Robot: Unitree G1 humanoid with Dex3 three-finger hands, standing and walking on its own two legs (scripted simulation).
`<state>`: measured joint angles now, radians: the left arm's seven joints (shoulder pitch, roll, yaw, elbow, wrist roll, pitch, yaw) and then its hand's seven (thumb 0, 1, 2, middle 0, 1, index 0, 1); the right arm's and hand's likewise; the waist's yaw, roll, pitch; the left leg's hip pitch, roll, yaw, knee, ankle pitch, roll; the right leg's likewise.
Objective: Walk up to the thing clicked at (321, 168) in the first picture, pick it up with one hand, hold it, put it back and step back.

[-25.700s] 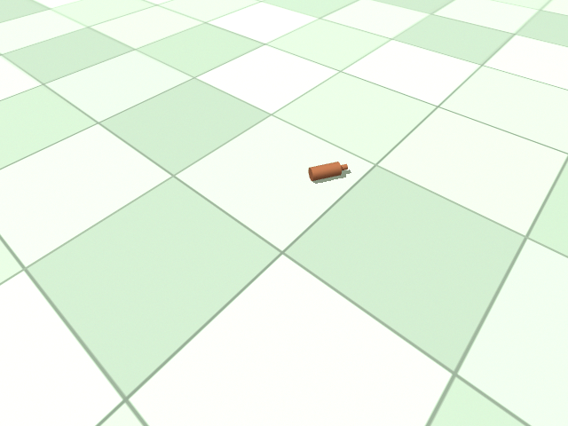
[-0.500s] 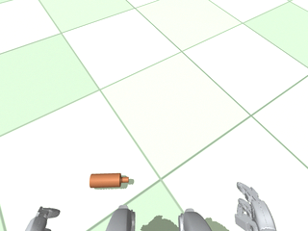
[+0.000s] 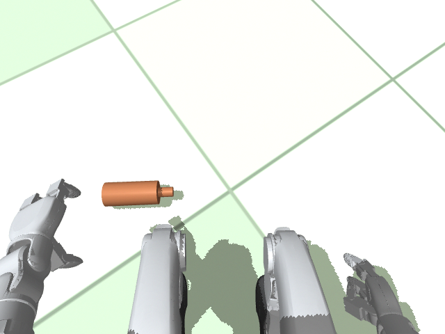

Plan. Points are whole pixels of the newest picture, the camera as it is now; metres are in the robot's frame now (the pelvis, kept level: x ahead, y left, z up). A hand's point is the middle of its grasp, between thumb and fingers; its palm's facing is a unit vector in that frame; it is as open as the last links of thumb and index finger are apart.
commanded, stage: rise first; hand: left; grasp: from above
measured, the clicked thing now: (139, 193) +0.44 +0.26 -0.43
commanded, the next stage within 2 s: none
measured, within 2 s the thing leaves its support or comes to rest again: neither
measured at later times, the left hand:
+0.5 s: hand (85, 211) +0.35 +0.33 -0.24, palm faces -0.45 -0.16 -0.88, open 14.2 cm
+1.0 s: hand (95, 203) +0.38 +0.33 -0.29, palm faces -0.44 -0.06 -0.90, open 14.1 cm
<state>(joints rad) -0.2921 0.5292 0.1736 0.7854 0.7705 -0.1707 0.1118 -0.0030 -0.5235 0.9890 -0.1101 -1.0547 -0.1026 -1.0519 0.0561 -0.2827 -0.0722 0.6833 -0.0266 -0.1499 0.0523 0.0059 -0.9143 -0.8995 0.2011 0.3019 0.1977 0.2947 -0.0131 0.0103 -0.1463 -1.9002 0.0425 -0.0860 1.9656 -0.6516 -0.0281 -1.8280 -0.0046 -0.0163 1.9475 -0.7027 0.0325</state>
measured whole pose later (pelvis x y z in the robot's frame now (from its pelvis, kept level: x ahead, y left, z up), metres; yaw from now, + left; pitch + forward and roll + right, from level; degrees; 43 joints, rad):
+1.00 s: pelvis -0.02 +0.00 -0.13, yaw -4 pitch +31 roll -7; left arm -0.70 0.73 0.18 1.27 1.27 -0.35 0.40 0.00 -0.51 1.00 -0.10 -0.98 -0.09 -0.98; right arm 0.06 -0.26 -0.02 0.79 -0.15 -0.02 0.12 0.00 -0.90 -0.89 0.20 0.30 0.20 0.29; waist -0.10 -0.03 -0.06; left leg -2.29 0.03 -0.16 2.38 -0.65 -0.03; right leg -2.18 0.03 -0.04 2.33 -0.70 0.05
